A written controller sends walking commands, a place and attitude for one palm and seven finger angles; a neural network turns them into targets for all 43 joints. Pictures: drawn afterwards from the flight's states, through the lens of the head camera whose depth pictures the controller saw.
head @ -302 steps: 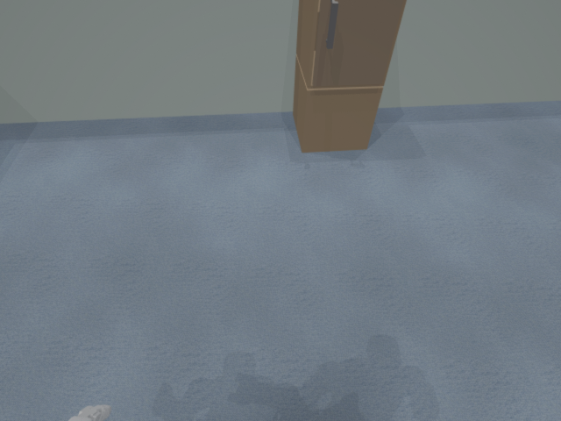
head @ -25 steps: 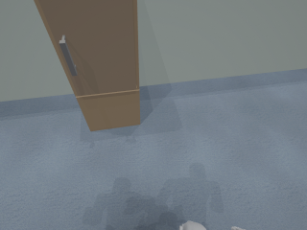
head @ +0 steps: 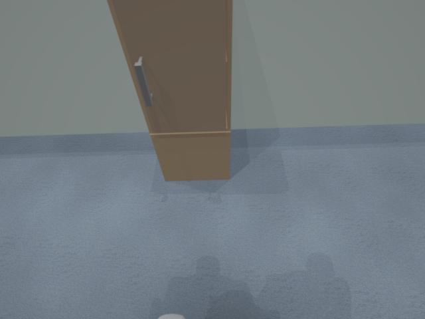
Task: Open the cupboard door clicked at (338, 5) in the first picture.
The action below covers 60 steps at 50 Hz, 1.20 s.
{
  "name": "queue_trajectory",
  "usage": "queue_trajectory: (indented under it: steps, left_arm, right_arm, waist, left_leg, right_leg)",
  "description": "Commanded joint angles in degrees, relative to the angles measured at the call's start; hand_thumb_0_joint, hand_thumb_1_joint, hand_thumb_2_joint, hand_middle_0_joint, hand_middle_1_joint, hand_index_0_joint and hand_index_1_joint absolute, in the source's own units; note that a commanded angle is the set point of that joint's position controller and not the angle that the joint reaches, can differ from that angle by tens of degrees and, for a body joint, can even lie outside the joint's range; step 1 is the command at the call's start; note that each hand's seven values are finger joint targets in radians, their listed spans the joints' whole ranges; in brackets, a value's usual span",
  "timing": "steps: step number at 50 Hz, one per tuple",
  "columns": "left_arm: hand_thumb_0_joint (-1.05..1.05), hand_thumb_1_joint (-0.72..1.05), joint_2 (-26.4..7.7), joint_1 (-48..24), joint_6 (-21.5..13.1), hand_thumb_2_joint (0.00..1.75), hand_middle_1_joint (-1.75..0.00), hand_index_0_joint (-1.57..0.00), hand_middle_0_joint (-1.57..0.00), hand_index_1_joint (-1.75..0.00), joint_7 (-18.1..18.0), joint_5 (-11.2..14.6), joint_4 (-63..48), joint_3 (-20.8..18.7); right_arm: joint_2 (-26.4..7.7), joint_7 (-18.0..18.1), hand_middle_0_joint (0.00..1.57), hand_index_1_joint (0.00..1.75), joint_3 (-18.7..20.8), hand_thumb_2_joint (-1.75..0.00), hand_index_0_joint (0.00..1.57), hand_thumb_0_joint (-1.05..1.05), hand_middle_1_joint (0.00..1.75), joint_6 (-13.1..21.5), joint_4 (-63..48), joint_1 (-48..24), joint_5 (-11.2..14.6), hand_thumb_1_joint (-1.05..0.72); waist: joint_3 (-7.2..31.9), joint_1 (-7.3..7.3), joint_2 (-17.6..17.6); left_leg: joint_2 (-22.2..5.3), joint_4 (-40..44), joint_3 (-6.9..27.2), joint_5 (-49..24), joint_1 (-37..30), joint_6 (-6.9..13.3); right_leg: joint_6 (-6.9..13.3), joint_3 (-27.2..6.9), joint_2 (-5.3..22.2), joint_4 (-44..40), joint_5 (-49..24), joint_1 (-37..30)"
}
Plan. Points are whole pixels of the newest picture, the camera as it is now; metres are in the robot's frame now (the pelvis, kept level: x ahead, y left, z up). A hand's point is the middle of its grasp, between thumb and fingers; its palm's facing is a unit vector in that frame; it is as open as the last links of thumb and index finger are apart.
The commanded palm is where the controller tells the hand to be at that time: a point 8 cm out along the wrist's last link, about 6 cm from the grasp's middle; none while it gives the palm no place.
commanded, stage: take the last steps up to it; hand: left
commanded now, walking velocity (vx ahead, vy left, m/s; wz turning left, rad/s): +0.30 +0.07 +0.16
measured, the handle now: (145, 82) +0.88 +0.32 -0.06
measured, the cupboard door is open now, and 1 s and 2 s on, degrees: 0 0 0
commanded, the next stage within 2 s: come to a stop and stand still in 1.10 s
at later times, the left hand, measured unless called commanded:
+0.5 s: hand out of the picture +0.08 +0.25 -0.18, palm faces +0.09 -0.98 -0.16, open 7.4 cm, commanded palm none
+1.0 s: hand (134, 265) +0.26 +0.22 -0.17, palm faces +0.10 -0.97 -0.21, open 7.2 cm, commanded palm none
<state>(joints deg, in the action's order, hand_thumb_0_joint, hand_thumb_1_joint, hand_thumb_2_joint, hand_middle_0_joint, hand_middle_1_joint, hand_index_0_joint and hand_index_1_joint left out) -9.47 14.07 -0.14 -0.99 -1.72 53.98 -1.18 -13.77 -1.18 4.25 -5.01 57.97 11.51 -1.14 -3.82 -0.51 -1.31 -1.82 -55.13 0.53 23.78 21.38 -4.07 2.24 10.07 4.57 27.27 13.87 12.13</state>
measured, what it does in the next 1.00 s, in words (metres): walks ahead: left foot, then right foot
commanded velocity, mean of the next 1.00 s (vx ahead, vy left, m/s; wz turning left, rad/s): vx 0.29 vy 0.02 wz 0.03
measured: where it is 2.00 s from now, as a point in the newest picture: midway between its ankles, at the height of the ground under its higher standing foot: (209, 290)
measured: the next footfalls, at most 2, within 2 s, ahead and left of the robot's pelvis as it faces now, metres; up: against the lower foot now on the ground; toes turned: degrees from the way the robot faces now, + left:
left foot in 0.18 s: +0.01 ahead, +0.15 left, +0.00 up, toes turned +8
right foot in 0.68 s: +0.28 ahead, -0.06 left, +0.00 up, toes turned -5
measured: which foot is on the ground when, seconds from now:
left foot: up 0.00-0.16, down 0.18-0.70, up 0.72-1.00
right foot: down 0.00-0.18, up 0.20-0.66, down 0.68-1.00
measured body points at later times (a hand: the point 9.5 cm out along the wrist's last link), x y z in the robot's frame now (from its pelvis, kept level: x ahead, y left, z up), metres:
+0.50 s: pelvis +0.07 +0.07 +0.00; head +0.07 +0.08 +0.45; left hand +0.08 +0.30 -0.16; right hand +0.02 -0.15 -0.15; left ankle -0.03 +0.14 -0.74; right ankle +0.15 -0.07 -0.68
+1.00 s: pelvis +0.25 +0.04 +0.00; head +0.26 +0.03 +0.45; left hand +0.25 +0.28 -0.15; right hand +0.31 -0.20 -0.15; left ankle +0.30 +0.18 -0.69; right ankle +0.24 -0.06 -0.74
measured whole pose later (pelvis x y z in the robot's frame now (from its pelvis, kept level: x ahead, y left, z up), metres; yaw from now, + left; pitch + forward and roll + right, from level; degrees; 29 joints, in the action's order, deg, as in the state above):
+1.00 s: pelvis +0.25 +0.04 +0.00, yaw +4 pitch +0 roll -1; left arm -10.0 15.9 -3.7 -0.4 -1.5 61.7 -2.5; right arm -10.1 -0.8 3.8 0.7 59.3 12.5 -1.5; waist -1.2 0.2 -1.5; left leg -7.2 -50.1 -3.2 12.7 30.0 -1.5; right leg 2.6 9.6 0.0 21.6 13.2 8.6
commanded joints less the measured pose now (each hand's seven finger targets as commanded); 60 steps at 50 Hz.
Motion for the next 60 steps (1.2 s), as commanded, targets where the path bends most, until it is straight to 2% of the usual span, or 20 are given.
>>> queue_trajectory:
  steps: [1, 7, 9, 10, 13, 17, 28, 32, 33, 34, 35, 36, 38, 42, 52, 55, 56, 57, 58, 60]
  left_arm:
    - [0.00, 0.90, -13.0, 6.7, -1.3, 0.90, -0.30, -0.20, -0.20, -0.30, -0.6, -0.1, 0.3, -4.0]
    - [0.00, 0.90, -12.3, 2.8, -0.8, 0.90, -0.30, -0.20, -0.20, -0.30, 0.2, 0.5, 2.9, -3.8]
    - [0.00, 0.90, -5.4, 0.9, -0.3, 0.90, -0.30, -0.20, -0.20, -0.30, 1.1, 0.8, 0.3, -2.3]
    - [0.00, 0.90, -5.9, -3.6, -0.6, 0.90, -0.30, -0.20, -0.20, -0.30, 1.2, 0.2, -1.7, -2.0]
    - [0.00, 0.90, -6.5, -1.9, -0.5, 0.90, -0.30, -0.20, -0.20, -0.30, 2.0, -0.1, 1.6, -2.4]
    - [0.00, 0.90, -4.9, 1.5, -0.3, 0.90, -0.30, -0.20, -0.20, -0.30, 2.0, 0.0, 4.0, -1.9]
    - [0.00, 0.90, -2.9, -12.0, -1.0, 0.90, -0.30, -0.20, -0.20, -0.30, 2.2, 0.7, -0.4, -1.7]
    - [0.00, 0.90, -3.8, -3.6, -2.1, 0.90, -0.30, -0.20, -0.20, -0.30, 2.0, 0.6, 1.7, -2.3]
    - [0.00, 0.90, -6.0, 4.9, -2.7, 0.90, -0.30, -0.20, -0.20, -0.30, 1.8, 0.4, 4.3, -3.0]
    - [0.00, 0.90, -11.1, 14.3, -3.6, 0.90, -0.30, -0.20, -0.20, -0.30, 1.0, -0.1, 6.8, -4.4]
    - [0.00, 0.90, -16.0, 19.1, -3.6, 0.90, -0.30, -0.20, -0.20, -0.30, 0.6, 0.6, 8.0, -5.3]
    - [0.00, 0.90, -16.3, 15.3, -3.3, 0.90, -0.30, -0.20, -0.20, -0.30, 0.5, 1.3, 7.1, -5.4]
    - [0.00, 0.90, -10.2, 4.7, -3.0, 0.90, -0.30, -0.20, -0.20, -0.30, 0.0, 1.2, 4.3, -4.1]
    - [0.00, 0.90, -4.6, 1.6, -4.2, 0.90, -0.30, -0.20, -0.20, -0.30, 0.0, 0.5, 4.5, -2.0]
    - [0.00, 0.90, -8.6, 6.5, -4.3, 0.90, -0.30, -0.20, -0.20, -0.30, 0.5, 0.3, 6.7, -2.9]
    - [0.00, 0.90, -8.4, 5.9, -3.5, 0.90, -0.30, -0.20, -0.20, -0.30, 0.3, 0.5, 7.2, -3.1]
    - [0.00, 0.90, -6.9, 6.6, -3.2, 0.90, -0.30, -0.20, -0.20, -0.30, 0.4, 0.7, 7.0, -2.7]
    - [0.00, 0.90, -3.8, 8.8, -3.0, 0.90, -0.30, -0.20, -0.20, -0.30, 0.7, 1.1, 6.2, -2.1]
    - [0.00, 0.90, -3.5, 7.4, -3.0, 0.90, -0.30, -0.20, -0.20, -0.30, 0.6, 0.8, 4.7, -1.6]
    - [0.00, 0.90, -3.9, 3.9, -2.5, 0.90, -0.30, -0.20, -0.20, -0.30, 0.6, 0.8, 5.0, -2.0]
  right_arm:
    - [-2.5, -0.1, 0.20, 0.30, -0.4, -0.90, 0.20, 0.00, 0.30, 2.9, -5.3, -5.1, 0.0, -0.90]
    - [-1.7, 0.3, 0.20, 0.30, -1.1, -0.90, 0.20, 0.00, 0.30, 5.2, -1.7, 5.8, 0.1, -0.90]
    - [-9.9, 1.3, 0.20, 0.30, 0.7, -0.90, 0.20, 0.00, 0.30, 5.4, -0.1, 13.0, -0.7, -0.90]
    - [-10.9, 1.7, 0.20, 0.30, 0.7, -0.90, 0.20, 0.00, 0.30, 5.4, 0.1, 14.6, -0.6, -0.90]
    - [-5.2, 2.4, 0.20, 0.30, -1.1, -0.90, 0.20, 0.00, 0.30, 6.6, -0.4, 7.9, 0.0, -0.90]
    - [-3.6, 2.8, 0.20, 0.30, -1.4, -0.90, 0.20, 0.00, 0.30, 8.3, 1.2, 10.4, 0.5, -0.90]
    - [-1.8, 3.4, 0.20, 0.30, -1.2, -0.90, 0.20, 0.00, 0.30, 9.0, 6.6, 19.1, -0.4, -0.90]
    - [-2.7, 3.4, 0.20, 0.30, -1.1, -0.90, 0.20, 0.00, 0.30, 8.8, 7.5, 17.9, -0.2, -0.90]
    - [-2.7, 3.2, 0.20, 0.30, -1.0, -0.90, 0.20, 0.00, 0.30, 9.0, 7.3, 17.3, 0.2, -0.90]
    - [-0.6, 2.6, 0.20, 0.30, -1.1, -0.90, 0.20, 0.00, 0.30, 9.4, 6.3, 17.7, 0.9, -0.90]
    - [1.5, 2.6, 0.20, 0.30, -1.4, -0.90, 0.20, 0.00, 0.30, 9.5, 4.3, 18.5, 1.2, -0.90]
    - [0.2, 2.5, 0.20, 0.30, -1.0, -0.90, 0.20, 0.00, 0.30, 8.9, 4.0, 15.1, 1.4, -0.90]
    - [1.5, 1.8, 0.20, 0.30, -0.6, -0.90, 0.20, 0.00, 0.30, 8.1, 2.5, 9.6, 0.4, -0.90]
    - [4.2, 1.1, 0.20, 0.30, -1.1, -0.90, 0.20, 0.00, 0.30, 6.0, 3.8, 13.2, -0.5, -0.90]
    - [2.3, -0.4, 0.20, 0.30, -1.3, -0.90, 0.20, 0.00, 0.30, 7.2, -2.6, -1.2, -0.1, -0.90]
    - [0.5, 0.1, 0.20, 0.30, -1.3, -0.90, 0.20, 0.00, 0.30, 7.9, -1.1, 3.3, -0.3, -0.90]
    - [-2.3, 0.5, 0.20, 0.30, -0.7, -0.90, 0.20, 0.00, 0.30, 8.5, 0.5, 9.1, -0.5, -0.90]
    - [-8.1, 1.2, 0.20, 0.30, 0.4, -0.90, 0.20, 0.00, 0.30, 8.7, 1.6, 14.7, -1.2, -0.90]
    - [-10.6, 1.8, 0.20, 0.30, 0.6, -0.90, 0.20, 0.00, 0.30, 7.8, 1.8, 17.1, -0.5, -0.90]
    - [-6.6, 2.5, 0.20, 0.30, -0.4, -0.90, 0.20, 0.00, 0.30, 7.6, 0.5, 10.4, -0.2, -0.90]
  waist:
    - [3.5, -3.88, 11.0]
    - [3.4, 1.76, 6.5]
    - [0.3, 5.29, -18.9]
    - [-3.3, 6.49, -15.0]
    - [-6.2, 2.09, -7.4]
    - [-3.1, 0.79, -4.4]
    - [-6.2, 3.82, -5.4]
    - [-1.2, -0.83, -4.0]
    - [3.8, -4.64, -0.8]
    - [10.7, -8.06, 7.9]
    - [15.3, -6.98, 15.9]
    - [13.5, -7.07, 11.1]
    - [1.7, -3.17, 2.6]
    - [-0.1, 1.98, 7.5]
    - [-0.4, -0.94, 7.2]
    - [0.6, 1.93, 4.2]
    - [4.2, 4.00, -1.2]
    - [9.0, 5.09, -13.9]
    - [8.8, 5.34, -16.3]
    - [3.4, 3.87, -9.3]
  left_leg:
    - [-0.8, 8.0, -2.9, 2.1, 4.4, 1.2]
    - [0.5, 32.6, -7.5, -5.6, -18.9, 3.8]
    - [-17.7, 45.2, 18.3, 14.2, -25.5, 11.0]
    - [-21.4, 48.5, 24.4, 15.8, -20.8, 15.1]
    - [-16.1, 48.8, 15.2, 6.8, -14.5, 13.4]
    - [-11.9, 46.7, 5.9, -14.9, -19.0, 12.9]
    - [-13.9, 42.3, 3.0, -33.0, -22.8, 13.6]
    - [-11.6, 30.0, -0.6, -47.7, -20.0, 11.3]
    - [-9.5, 20.1, -2.0, -46.4, -15.1, 9.6]
    - [-4.8, 4.2, -5.4, -29.9, -2.2, 7.0]
    - [2.5, -14.3, -5.5, 8.5, 9.4, 5.1]
    - [-0.5, -21.0, 0.7, 8.2, 9.6, 6.1]
    - [-5.2, -21.5, 1.7, -1.4, 13.0, 6.2]
    - [-6.2, -10.0, -1.7, -7.7, 6.6, 3.5]
    - [-3.9, 16.7, -5.5, -10.7, 3.5, 3.3]
    - [-1.6, 26.7, -7.7, -14.0, -9.9, 3.9]
    - [-3.7, 30.4, -4.5, -16.7, -19.6, 4.9]
    - [-16.3, 33.0, 10.5, -24.2, -29.2, 10.0]
    - [-22.6, 38.4, 19.6, -23.1, -28.1, 13.9]
    - [-20.7, 41.0, 14.7, -20.1, -19.0, 14.9]
  right_leg:
    - [6.1, -16.4, 15.9, -14.1, 1.8, -8.2]
    - [1.4, -8.9, 11.0, -9.0, 17.2, 7.4]
    - [-4.0, 1.5, -0.3, 15.3, 19.2, 25.6]
    - [-3.2, -3.0, 0.2, 23.3, 18.4, 28.8]
    - [-3.1, -7.6, 2.7, 33.8, 7.4, 26.9]
    - [-4.7, -6.7, 2.2, 34.7, 0.5, 25.6]
    - [-3.1, -4.4, 1.2, 15.6, 0.5, 23.1]
    - [-0.5, -1.0, -3.6, 5.4, -1.0, 4.8]
    - [0.4, -2.4, -3.2, 2.1, -5.2, -7.9]
    - [4.5, -16.0, 8.9, 0.6, -7.7, -23.4]
    - [11.1, -37.5, 23.0, -6.4, -16.5, -29.1]
    - [12.7, -39.6, 23.6, -11.3, -1.0, -20.5]
    - [9.7, -31.0, 19.7, -15.4, 12.0, -5.3]
    - [5.5, -13.7, 11.9, -17.3, -2.1, 5.6]
    - [6.7, -11.5, 11.9, -14.2, -9.0, -2.6]
    - [4.3, -8.8, 9.3, -6.2, -9.7, 0.9]
    - [2.4, -6.0, 5.8, 4.7, -9.9, 4.0]
    - [-0.5, -0.7, -1.1, 19.9, 5.9, 13.7]
    - [-1.1, -3.2, -3.2, 32.2, 21.6, 19.1]
    - [-0.8, -8.0, 0.7, 40.3, 15.5, 21.7]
